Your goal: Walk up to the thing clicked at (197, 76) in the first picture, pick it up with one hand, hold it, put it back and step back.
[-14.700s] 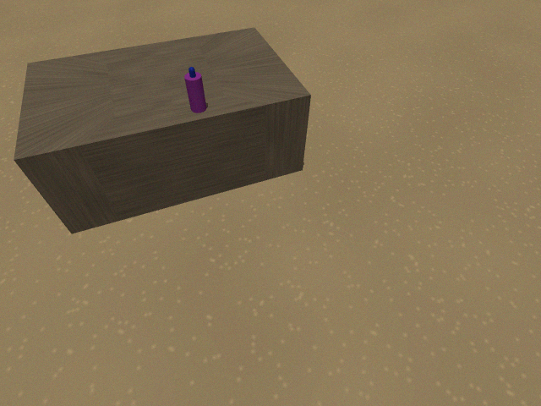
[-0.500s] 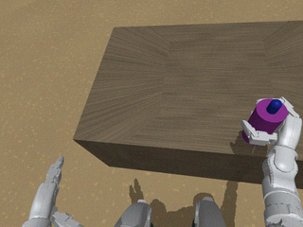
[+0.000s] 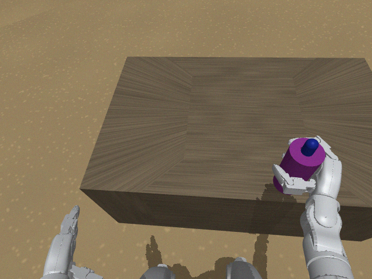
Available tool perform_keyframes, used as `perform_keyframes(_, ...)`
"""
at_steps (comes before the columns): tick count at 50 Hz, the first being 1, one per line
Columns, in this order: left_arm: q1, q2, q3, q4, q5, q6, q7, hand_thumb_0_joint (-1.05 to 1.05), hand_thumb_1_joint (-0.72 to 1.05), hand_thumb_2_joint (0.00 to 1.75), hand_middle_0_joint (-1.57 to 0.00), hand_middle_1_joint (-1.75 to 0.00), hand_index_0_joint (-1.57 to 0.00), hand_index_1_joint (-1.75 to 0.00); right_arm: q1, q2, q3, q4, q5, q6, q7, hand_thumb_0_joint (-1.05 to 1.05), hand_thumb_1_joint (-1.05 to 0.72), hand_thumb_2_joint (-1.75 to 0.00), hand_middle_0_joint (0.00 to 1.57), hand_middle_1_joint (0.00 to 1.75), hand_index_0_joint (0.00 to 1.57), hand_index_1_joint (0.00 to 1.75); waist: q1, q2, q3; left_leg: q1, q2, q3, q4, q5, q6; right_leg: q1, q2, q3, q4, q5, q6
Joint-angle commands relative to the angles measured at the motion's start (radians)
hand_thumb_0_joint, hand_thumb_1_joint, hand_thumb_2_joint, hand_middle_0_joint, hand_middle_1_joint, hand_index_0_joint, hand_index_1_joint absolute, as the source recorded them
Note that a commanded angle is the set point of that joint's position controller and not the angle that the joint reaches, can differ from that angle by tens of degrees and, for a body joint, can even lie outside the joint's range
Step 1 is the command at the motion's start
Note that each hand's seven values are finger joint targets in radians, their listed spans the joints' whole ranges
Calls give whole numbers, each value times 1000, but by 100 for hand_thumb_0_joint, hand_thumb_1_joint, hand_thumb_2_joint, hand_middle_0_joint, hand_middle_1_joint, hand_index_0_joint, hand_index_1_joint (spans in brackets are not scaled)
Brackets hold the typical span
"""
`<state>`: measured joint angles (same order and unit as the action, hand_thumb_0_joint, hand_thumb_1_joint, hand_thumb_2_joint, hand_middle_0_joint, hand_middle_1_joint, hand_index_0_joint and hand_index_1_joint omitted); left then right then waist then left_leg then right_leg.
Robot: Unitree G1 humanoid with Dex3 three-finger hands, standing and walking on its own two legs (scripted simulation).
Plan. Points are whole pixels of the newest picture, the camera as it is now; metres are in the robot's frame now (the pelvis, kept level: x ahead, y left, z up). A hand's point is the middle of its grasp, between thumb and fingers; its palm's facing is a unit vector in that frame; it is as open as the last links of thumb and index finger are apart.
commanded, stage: lift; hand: right
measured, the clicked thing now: (298, 164) +0.35 -0.20 +0.02
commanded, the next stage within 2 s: hold in 0.34 s
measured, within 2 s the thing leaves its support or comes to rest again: neither
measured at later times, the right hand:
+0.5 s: hand (294, 166) +0.34 -0.18 +0.05, palm faces +0.30 +0.95 -0.03, open 8.7 cm
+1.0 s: hand (292, 161) +0.34 -0.17 +0.07, palm faces +0.30 +0.95 -0.03, open 8.7 cm
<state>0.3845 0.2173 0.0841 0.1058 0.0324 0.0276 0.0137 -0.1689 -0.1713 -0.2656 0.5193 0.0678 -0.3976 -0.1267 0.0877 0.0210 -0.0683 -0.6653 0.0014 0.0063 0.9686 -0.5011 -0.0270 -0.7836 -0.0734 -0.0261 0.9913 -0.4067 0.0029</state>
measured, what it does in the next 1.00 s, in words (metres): stands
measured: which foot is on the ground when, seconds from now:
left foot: down 0.00-1.00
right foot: down 0.00-1.00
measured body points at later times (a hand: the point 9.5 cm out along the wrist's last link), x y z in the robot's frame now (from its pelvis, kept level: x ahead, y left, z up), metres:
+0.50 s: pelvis +0.00 +0.01 +0.02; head +0.05 -0.01 +0.47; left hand +0.16 +0.27 -0.02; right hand +0.32 -0.23 +0.05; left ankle -0.01 +0.14 -0.68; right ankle +0.05 -0.12 -0.68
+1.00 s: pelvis +0.01 +0.01 +0.03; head +0.05 +0.00 +0.48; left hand +0.17 +0.27 -0.02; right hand +0.32 -0.22 +0.07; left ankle -0.01 +0.14 -0.68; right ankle +0.05 -0.12 -0.68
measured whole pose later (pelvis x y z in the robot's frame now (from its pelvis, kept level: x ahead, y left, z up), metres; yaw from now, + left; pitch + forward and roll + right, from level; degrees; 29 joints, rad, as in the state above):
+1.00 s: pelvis +0.01 +0.01 +0.03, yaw +0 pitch +5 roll +0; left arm 0.31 0.20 0.10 0.32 0.01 -0.01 0.06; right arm -0.07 -0.13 -0.16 0.36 0.09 -0.29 -0.17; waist 0.05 0.01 -0.02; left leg -0.44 0.01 0.00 0.78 -0.43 -0.02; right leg -0.54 -0.06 -0.04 0.78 -0.33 0.01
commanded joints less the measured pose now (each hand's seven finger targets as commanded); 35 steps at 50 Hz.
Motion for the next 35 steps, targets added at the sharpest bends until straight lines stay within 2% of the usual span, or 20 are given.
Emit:
perform_keyframes(1, -5, 149, 91, -130, -1, -57, 23, 0, -54, 5, -5, -6, -6, -6, -369, -189, -46, -412, 22, -128, -10, 0, -24, -134, 127, 144, 132, 144, -21, -119, -390, 63, -24, 10, -154, 331, 13, 378, 45, 15, -146, 237, -1)
perform_keyframes(3, -46, 131, 66, -178, -2, -60, 23, 0, -54, 5, -5, -6, -6, -6, -348, -133, -5, -388, 21, -117, -10, 0, -24, -132, 126, 143, 131, 143, -10, -82, -380, 76, -28, 16, -171, 316, 12, 385, 44, 17, -161, 222, -2)
perform_keyframes(4, -12, 151, 92, -134, -3, -58, 28, 0, -54, 4, -5, -6, -6, -6, -368, -155, -19, -420, 24, -115, -13, 0, -26, -132, 126, 143, 131, 143, -7, -103, -372, 69, -26, 13, -173, 314, 13, 392, 43, 16, -169, 216, -2)
perform_keyframes(5, -1, 132, 73, -96, -5, -56, 27, 0, -54, 4, -5, -6, -6, -6, -326, -141, -12, -382, 27, -108, -12, 0, -26, -132, 127, 143, 131, 143, -14, -111, -333, 61, -27, 18, -176, 308, 14, 392, 43, 16, -178, 217, 1)
perform_keyframes(7, -41, 150, 90, -129, -6, -60, 29, 0, -54, 5, -5, -6, -6, -6, -354, -158, -18, -456, 27, -111, -16, 0, -27, -132, 126, 143, 131, 143, -22, -119, -385, 82, -26, 19, -175, 329, 16, 428, 41, 21, -185, 255, 3)
perform_keyframes(8, -32, 133, 75, -118, -4, -60, 30, 0, -54, 4, -5, -6, -6, -6, -339, -148, -9, -414, 25, -104, -13, 0, -27, -132, 127, 143, 131, 143, -19, -96, -363, 98, -25, 20, -184, 340, 13, 421, 43, 17, -183, 258, 0)
perform_keyframes(10, -54, 132, 65, -164, -7, -65, 32, 0, -54, 4, -5, -6, -6, -6, -333, -128, 8, -450, 28, -98, -14, 0, -26, -132, 125, 142, 130, 142, -17, -70, -378, 119, -25, 19, -192, 341, 12, 420, 43, 18, -193, 251, -3)
perform_keyframes(11, -34, 128, 66, -119, -7, -62, 32, 0, -54, 4, -5, -6, -6, -6, -325, -123, 8, -415, 29, -93, -16, 0, -27, -132, 125, 142, 130, 142, -13, -80, -327, 98, -27, 24, -197, 326, 13, 415, 42, 18, -203, 239, -1)
perform_keyframes(13, -37, 137, 80, -105, -9, -60, 36, 0, -54, 5, -6, -6, -6, -6, -346, -147, 0, -453, 30, -95, -17, 0, -28, -131, 125, 141, 130, 141, -21, -94, -339, 125, -18, 11, -211, 332, 12, 420, 47, 8, -205, 235, -3)
perform_keyframes(17, -43, 130, 72, -91, -12, -70, 38, 0, -54, 4, -5, -6, -6, -6, -312, -117, 18, -443, 34, -80, -16, 0, -27, -130, 124, 141, 129, 141, -22, -71, -331, 132, -20, 16, -220, 336, 11, 435, 47, 11, -217, 242, -4)
perform_keyframes(18, -43, 145, 91, -93, -12, -71, 41, 0, -54, 5, -6, -7, -6, -6, -327, -131, 9, -461, 33, -81, -18, 0, -27, -130, 124, 140, 128, 140, -19, -82, -338, 140, -18, 13, -225, 344, 10, 450, 47, 9, -219, 249, -3)
perform_keyframes(22, -54, 120, 67, -76, -14, -72, 40, 0, -54, 5, -5, -6, -6, -6, -314, -114, 28, -488, 36, -72, -18, 0, -26, -130, 124, 140, 128, 140, -27, -73, -336, 155, -16, 12, -232, 380, 9, 453, 49, 8, -222, 286, -7)
perform_keyframes(25, -80, 168, 112, -57, -14, -77, 45, 0, -54, 4, -5, -6, -6, -6, -316, -110, 35, -470, 35, -63, -19, 0, -29, -133, 127, 143, 131, 143, -16, -83, -320, 129, -21, 20, -243, 329, 13, 481, 43, 15, -251, 244, -1)
perform_keyframes(26, -73, 138, 82, -39, -14, -76, 43, 0, -54, 4, -5, -6, -6, -6, -308, -109, 38, -469, 35, -63, -18, 0, -30, -132, 126, 142, 131, 142, -26, -83, -308, 140, -19, 20, -250, 324, 12, 465, 46, 11, -252, 236, -1)
perform_keyframes(28, -80, 119, 74, -44, -17, -78, 44, 0, -54, 5, -5, -6, -6, -6, -309, -110, 40, -526, 34, -67, -22, 0, -31, -133, 127, 143, 132, 143, -38, -89, -323, 156, -17, 18, -257, 322, 14, 487, 47, 11, -260, 239, -1)
perform_keyframes(29, -81, 132, 82, -50, -18, -82, 45, 0, -54, 5, -6, -6, -6, -6, -275, -94, 48, -496, 37, -58, -23, 0, -30, -133, 127, 143, 132, 143, -28, -72, -318, 162, -21, 22, -260, 335, 12, 493, 46, 13, -265, 252, -2)
perform_keyframes(31, -68, 127, 77, -12, -16, -79, 44, 0, -54, 5, -5, -6, -6, -6, -273, -91, 48, -493, 39, -55, -26, 0, -30, -132, 126, 142, 131, 142, -34, -71, -302, 168, -20, 22, -261, 344, 12, 481, 48, 11, -269, 259, -2)
perform_keyframes(32, -81, 113, 65, -20, -17, -78, 44, 0, -54, 5, -5, -6, -6, -6, -291, -107, 43, -541, 39, -60, -30, 0, -30, -132, 126, 142, 131, 142, -44, -80, -315, 184, -16, 18, -264, 355, 13, 487, 50, 8, -269, 272, -2)
perform_keyframes(33, -84, 132, 82, -20, -17, -80, 48, 0, -54, 5, -5, -6, -6, -6, -287, -112, 40, -512, 35, -56, -31, 0, -30, -133, 127, 143, 132, 143, -35, -79, -319, 182, -18, 17, -268, 360, 12, 500, 49, 6, -271, 277, -2)
perform_keyframes(35, -89, 120, 77, -9, -18, -80, 50, 0, -54, 5, -5, -7, -6, -6, -315, -102, 58, -570, 37, -55, -33, 0, -30, -133, 126, 142, 131, 142, -31, -89, -323, 188, -14, 10, -276, 365, 11, 504, 50, 2, -271, 271, -5)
